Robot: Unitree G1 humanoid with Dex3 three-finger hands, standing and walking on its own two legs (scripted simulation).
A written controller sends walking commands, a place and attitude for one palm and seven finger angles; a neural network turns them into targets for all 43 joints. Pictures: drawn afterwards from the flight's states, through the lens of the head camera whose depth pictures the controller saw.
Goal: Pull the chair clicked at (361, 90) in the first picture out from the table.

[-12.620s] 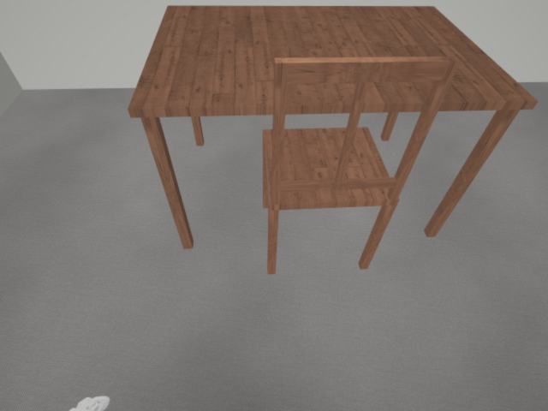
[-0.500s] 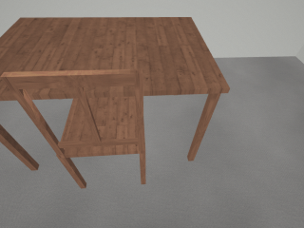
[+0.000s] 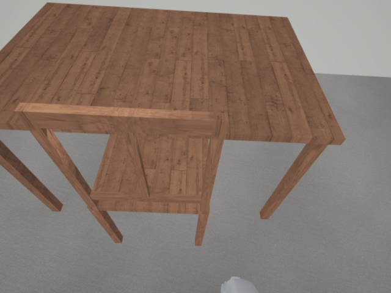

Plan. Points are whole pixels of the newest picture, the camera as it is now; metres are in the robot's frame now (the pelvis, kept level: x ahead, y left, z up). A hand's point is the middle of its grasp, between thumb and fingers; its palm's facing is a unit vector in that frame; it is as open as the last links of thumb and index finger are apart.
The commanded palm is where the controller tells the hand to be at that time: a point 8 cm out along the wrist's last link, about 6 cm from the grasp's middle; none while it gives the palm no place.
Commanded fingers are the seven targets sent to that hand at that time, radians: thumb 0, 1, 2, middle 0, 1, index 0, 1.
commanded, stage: come to a stop and stand still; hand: left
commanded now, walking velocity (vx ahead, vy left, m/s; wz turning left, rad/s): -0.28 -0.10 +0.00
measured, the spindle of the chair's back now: (139, 168) +0.42 +0.17 -0.08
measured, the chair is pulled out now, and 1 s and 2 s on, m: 0.00 0.00 0.00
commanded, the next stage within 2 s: none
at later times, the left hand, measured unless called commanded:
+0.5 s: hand out of the picture +0.10 +0.18 -0.17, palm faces +0.03 -0.96 -0.28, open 7.4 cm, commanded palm none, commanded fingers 0.00 0.90 0.90 -0.20 -0.30 -0.20 -0.30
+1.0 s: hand out of the picture -0.02 +0.24 -0.17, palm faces +0.04 -0.97 -0.24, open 7.4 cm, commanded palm none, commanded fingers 0.00 0.90 0.90 -0.20 -0.30 -0.20 -0.30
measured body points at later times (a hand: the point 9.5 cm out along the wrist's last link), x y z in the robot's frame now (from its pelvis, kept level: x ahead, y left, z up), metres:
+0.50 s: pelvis +0.04 -0.01 -0.01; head +0.09 -0.02 +0.44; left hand +0.10 +0.23 -0.15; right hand +0.13 -0.27 -0.16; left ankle +0.01 +0.13 -0.68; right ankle +0.11 -0.12 -0.74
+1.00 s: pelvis -0.04 +0.06 -0.01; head -0.03 +0.04 +0.44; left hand -0.02 +0.29 -0.15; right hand +0.00 -0.18 -0.17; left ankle +0.00 +0.12 -0.74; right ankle +0.01 -0.05 -0.74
